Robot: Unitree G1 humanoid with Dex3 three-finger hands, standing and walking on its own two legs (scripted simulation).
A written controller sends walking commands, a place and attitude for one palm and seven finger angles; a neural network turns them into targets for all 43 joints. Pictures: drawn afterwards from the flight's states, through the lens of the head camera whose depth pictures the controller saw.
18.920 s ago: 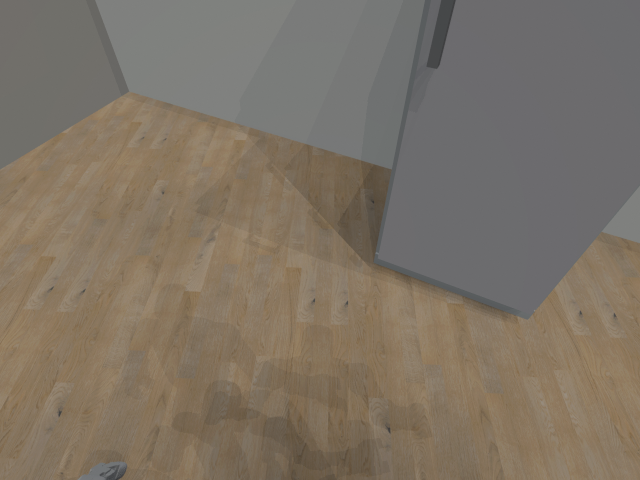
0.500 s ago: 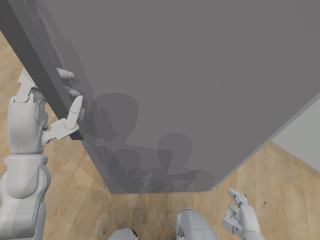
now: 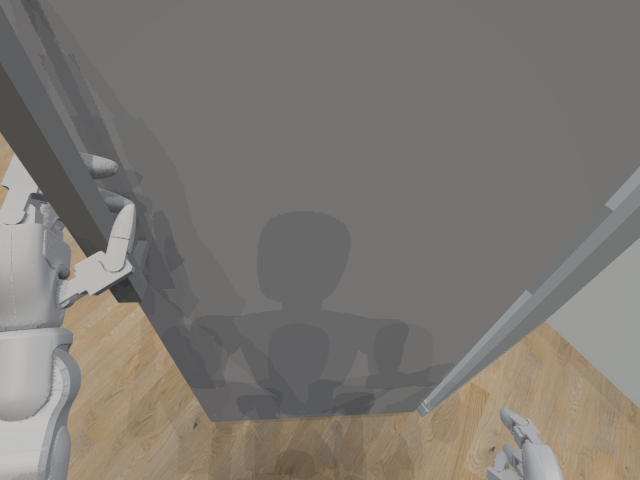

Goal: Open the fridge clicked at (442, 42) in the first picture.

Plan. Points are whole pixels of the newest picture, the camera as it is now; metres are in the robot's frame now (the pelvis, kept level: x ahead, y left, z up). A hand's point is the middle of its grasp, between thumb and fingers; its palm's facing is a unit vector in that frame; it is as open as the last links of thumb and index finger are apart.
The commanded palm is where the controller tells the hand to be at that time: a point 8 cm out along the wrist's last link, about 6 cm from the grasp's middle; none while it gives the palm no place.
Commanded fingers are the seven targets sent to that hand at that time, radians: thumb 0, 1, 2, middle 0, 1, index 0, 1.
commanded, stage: walk backward, drawing the door open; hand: left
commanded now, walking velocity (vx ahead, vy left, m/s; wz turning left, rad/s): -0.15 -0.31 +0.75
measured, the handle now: (85, 176) +0.31 +0.21 +0.25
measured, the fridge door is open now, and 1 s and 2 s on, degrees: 60 74 73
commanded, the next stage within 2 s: stop walking and hold the door back in 0.34 s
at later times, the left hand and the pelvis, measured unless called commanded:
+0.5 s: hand (123, 404) +0.15 +0.15 +0.20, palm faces +0.61 -0.74 -0.28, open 6.8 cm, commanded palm +0.12 +0.19 +0.19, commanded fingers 0.00 0.90 0.90 -0.45 -1.40 -0.45 -1.40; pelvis -0.05 -0.15 +0.01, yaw +16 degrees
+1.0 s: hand (124, 384) +0.16 +0.15 +0.21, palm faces +0.60 -0.78 -0.16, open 6.1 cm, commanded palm +0.12 +0.18 +0.19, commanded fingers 0.00 0.90 0.90 -0.45 -1.40 -0.45 -1.40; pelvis -0.13 -0.18 +0.02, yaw +23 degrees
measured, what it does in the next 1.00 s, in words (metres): steps to the right, turning left: right foot, then left foot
